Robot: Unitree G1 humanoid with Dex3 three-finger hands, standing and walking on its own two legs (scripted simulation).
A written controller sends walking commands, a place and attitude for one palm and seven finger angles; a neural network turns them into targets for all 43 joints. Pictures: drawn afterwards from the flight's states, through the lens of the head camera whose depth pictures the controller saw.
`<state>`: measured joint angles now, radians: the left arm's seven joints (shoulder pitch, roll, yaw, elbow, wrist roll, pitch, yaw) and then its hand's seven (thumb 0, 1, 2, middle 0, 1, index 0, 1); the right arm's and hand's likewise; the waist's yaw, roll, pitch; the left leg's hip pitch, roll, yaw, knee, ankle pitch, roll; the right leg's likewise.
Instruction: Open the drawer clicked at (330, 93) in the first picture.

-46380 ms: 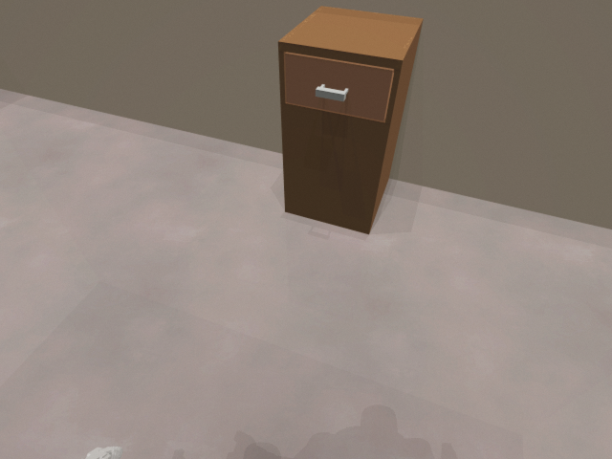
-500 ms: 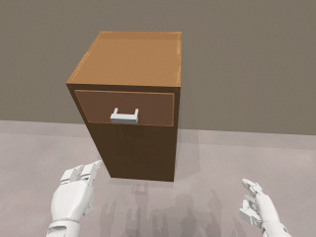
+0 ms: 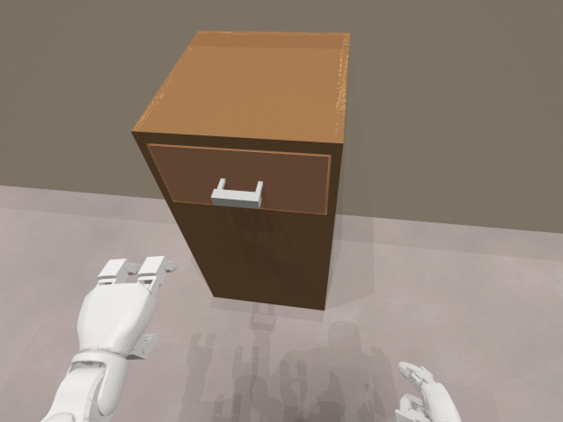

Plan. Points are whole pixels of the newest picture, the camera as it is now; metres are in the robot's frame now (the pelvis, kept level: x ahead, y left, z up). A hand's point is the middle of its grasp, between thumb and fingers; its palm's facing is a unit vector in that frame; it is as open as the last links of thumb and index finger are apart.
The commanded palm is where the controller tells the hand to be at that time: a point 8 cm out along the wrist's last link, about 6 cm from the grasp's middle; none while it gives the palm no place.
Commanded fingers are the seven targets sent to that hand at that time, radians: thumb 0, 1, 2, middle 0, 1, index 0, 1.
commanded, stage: raise the hand with hooked fingers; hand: left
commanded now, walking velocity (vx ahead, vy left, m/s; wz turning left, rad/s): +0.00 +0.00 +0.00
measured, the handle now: (238, 191) +0.56 +0.16 -0.07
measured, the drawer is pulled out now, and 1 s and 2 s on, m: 0.00 0.00 0.00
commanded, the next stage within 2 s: move the hooked fingers above the handle in 1.06 s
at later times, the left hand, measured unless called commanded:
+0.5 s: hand (116, 266) +0.29 +0.25 +0.08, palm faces +0.06 -0.07 -1.00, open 13.6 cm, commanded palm +0.27 +0.26 +0.14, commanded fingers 0.00 -0.50 0.30 -0.30 -1.20 -0.30 -1.20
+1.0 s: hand (115, 256) +0.29 +0.25 +0.10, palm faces +0.04 -0.07 -1.00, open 13.8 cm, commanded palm +0.27 +0.26 +0.16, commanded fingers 0.00 -0.50 0.30 -0.30 -1.20 -0.30 -1.20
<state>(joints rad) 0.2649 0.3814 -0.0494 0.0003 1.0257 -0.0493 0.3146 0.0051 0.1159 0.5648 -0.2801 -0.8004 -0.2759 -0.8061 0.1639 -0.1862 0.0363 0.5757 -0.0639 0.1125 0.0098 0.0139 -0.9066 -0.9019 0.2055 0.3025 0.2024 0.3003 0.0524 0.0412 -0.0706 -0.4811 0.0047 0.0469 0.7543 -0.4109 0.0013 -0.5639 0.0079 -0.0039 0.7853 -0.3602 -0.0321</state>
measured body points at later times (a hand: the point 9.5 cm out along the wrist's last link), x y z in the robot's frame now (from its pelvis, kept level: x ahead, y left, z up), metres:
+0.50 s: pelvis +0.01 +0.02 +0.02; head +0.02 -0.01 +0.47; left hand +0.28 +0.25 +0.14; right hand +0.23 -0.19 -0.07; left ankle -0.02 +0.12 -0.71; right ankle +0.02 -0.10 -0.71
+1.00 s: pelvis +0.00 +0.01 +0.03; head +0.02 -0.01 +0.48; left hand +0.28 +0.25 +0.15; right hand +0.16 -0.22 -0.09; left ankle -0.02 +0.12 -0.71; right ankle +0.02 -0.10 -0.71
